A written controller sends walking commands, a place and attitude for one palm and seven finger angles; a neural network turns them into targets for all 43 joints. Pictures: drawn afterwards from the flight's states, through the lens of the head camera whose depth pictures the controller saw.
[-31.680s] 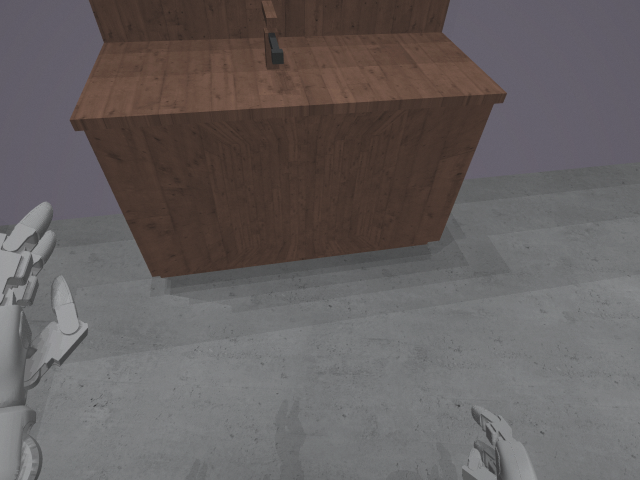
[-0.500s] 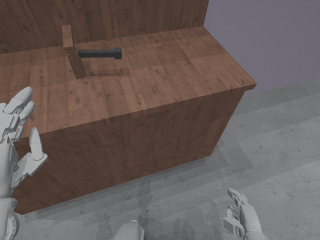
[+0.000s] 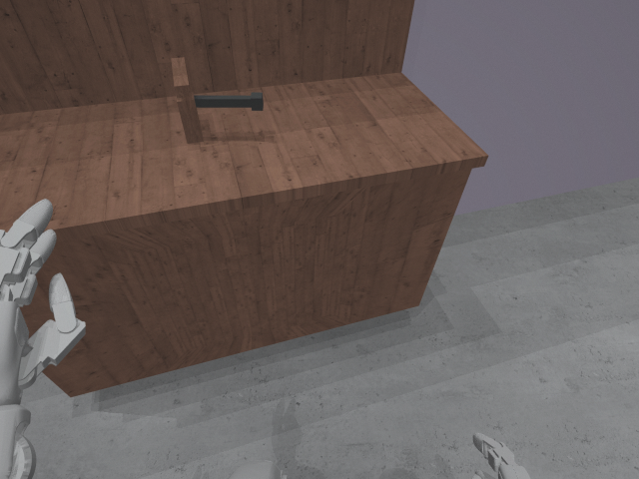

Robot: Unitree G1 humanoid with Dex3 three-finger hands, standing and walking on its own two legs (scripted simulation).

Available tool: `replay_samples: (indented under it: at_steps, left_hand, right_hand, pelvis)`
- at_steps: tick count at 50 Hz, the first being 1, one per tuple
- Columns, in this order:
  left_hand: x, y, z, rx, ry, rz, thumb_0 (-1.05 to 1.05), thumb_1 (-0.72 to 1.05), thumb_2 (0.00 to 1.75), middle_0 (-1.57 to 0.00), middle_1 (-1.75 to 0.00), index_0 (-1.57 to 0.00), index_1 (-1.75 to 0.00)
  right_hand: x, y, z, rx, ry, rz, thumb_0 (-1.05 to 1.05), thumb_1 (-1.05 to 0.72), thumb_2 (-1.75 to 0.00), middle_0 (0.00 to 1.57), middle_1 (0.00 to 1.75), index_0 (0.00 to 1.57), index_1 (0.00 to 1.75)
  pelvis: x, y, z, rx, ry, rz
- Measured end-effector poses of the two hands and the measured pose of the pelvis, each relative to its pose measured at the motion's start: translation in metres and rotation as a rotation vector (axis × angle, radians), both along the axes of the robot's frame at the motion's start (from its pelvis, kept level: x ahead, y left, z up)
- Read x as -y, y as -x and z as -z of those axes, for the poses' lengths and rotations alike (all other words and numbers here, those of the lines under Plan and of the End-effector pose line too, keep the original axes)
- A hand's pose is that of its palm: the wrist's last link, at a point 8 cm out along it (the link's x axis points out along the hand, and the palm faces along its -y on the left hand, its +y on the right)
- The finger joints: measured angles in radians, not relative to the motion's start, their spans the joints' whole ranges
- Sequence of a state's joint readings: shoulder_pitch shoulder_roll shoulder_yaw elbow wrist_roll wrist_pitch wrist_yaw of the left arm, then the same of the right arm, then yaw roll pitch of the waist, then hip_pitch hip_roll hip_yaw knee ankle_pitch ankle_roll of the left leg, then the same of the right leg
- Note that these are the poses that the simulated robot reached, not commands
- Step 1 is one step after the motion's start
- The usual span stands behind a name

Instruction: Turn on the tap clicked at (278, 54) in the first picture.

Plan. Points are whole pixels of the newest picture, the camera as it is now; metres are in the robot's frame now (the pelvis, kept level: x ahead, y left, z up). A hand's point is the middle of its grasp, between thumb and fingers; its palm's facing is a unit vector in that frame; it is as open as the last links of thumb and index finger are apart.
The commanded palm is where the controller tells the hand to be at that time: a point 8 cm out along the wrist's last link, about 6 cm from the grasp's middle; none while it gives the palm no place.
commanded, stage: stop stepping back and stand still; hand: left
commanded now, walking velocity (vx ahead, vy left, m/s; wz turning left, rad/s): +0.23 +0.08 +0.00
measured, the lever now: (257, 101) +0.82 +0.19 +0.07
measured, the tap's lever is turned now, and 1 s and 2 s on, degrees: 76 76 76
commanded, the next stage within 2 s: stand and check the lever's angle in 0.88 s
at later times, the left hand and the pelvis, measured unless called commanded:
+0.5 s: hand (64, 409) +0.14 +0.21 +0.17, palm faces +0.41 -0.85 -0.35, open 7.4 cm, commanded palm +0.09 +0.26 +0.19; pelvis -0.06 -0.02 +0.00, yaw +1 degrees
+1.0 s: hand (56, 411) +0.13 +0.21 +0.17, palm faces +0.46 -0.80 -0.38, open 7.4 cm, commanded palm +0.08 +0.25 +0.19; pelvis -0.07 -0.04 +0.00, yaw +3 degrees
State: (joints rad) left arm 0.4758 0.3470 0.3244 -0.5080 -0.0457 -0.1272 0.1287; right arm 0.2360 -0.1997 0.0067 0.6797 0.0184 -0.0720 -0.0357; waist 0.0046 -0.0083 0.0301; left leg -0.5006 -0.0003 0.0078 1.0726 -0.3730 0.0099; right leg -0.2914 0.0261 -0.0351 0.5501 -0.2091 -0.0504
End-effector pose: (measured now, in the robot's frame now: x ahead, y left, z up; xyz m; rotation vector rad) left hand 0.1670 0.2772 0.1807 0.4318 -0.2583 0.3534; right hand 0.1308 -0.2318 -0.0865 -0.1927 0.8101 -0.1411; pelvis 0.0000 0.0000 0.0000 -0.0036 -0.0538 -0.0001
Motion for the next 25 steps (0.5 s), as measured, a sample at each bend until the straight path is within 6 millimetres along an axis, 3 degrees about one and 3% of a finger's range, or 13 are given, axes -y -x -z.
replay_samples:
  at_steps: [5, 10, 18, 25]
  left_hand:
    - [0.004, 0.011, 0.002, 0.028, 0.043, 0.017, 0.01, 0.89, 0.9, -0.21, -0.31, -0.2, -0.3]
    - [0.009, 0.02, -0.005, 0.053, -0.023, 0.039, 0.01, 0.89, 0.9, -0.21, -0.31, -0.2, -0.3]
    - [0.024, 0.058, -0.004, 0.022, -0.042, -0.005, 0.01, 0.89, 0.9, -0.21, -0.31, -0.21, -0.3]
    - [0.027, 0.072, -0.003, 0.004, 0.014, -0.021, 0.01, 0.89, 0.9, -0.21, -0.31, -0.21, -0.3]
  right_hand:
    - [0.005, 0.022, -0.009, 0.059, 0.038, 0.027, 0.02, -0.9, -0.9, 0.2, 0.3, 0.2, 0.3]
    - [0.009, 0.04, -0.01, 0.14, 0.009, 0.075, 0.02, -0.9, -0.9, 0.2, 0.3, 0.2, 0.3]
    - [0.023, 0.057, 0.01, 0.043, -0.012, -0.004, 0.02, -0.9, -0.9, 0.2, 0.3, 0.2, 0.3]
    - [0.036, 0.063, -0.011, 0.063, 0.053, 0.001, 0.02, -0.9, -0.9, 0.2, 0.3, 0.2, 0.3]
  pelvis:
    - [-0.002, 0.018, 0.002, -0.029, -0.007, 0.023]
    - [0.003, 0.037, 0.006, 0.009, -0.028, 0.02]
    - [0.023, 0.054, 0.007, 0.029, -0.012, -0.022]
    - [0.024, 0.064, -0.004, 0.001, -0.032, -0.019]
